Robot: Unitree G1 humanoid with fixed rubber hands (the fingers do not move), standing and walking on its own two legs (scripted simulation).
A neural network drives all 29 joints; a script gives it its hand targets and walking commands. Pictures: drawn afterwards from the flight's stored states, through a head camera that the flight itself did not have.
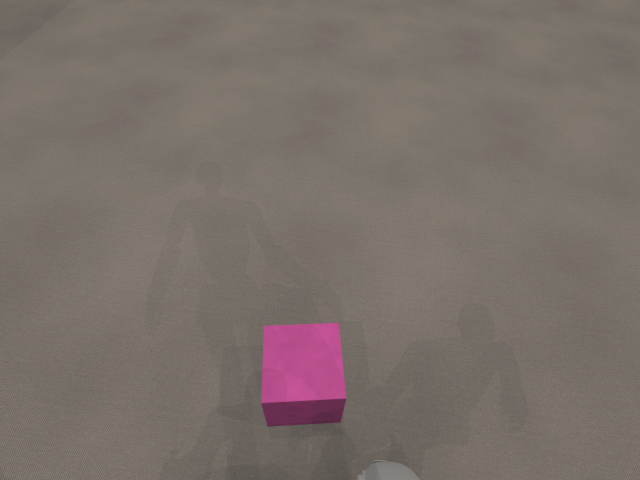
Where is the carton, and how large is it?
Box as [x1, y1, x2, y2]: [261, 323, 345, 426]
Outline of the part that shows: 338,323 264,326 261,403 268,426 340,421 345,401 345,390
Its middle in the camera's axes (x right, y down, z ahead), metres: -0.05 +0.38 +1.13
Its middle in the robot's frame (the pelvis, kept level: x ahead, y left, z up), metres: +0.49 +0.05 -0.65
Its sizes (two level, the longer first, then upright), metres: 0.214 0.213 0.214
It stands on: the floor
